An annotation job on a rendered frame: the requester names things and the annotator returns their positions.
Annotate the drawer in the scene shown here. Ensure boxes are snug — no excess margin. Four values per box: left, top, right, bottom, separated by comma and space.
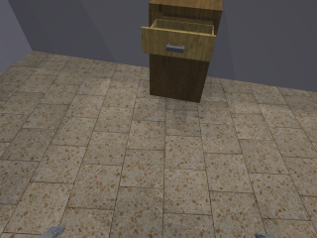
141, 19, 216, 61

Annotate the robot left hand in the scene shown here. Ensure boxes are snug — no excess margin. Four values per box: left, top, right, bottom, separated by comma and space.
39, 225, 65, 238

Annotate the handle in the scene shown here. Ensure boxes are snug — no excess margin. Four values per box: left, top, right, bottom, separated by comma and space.
165, 43, 185, 54

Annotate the cabinet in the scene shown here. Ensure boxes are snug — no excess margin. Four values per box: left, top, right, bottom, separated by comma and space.
149, 0, 223, 103

